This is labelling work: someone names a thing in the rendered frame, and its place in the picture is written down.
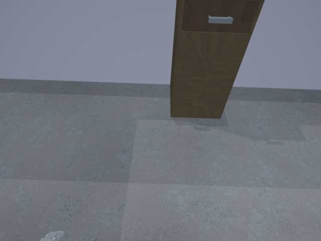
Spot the robot left hand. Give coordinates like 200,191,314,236
39,231,65,241

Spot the cabinet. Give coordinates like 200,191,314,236
170,0,265,119

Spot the drawer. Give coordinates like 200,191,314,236
182,0,260,33

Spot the handle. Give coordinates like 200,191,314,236
208,16,233,24

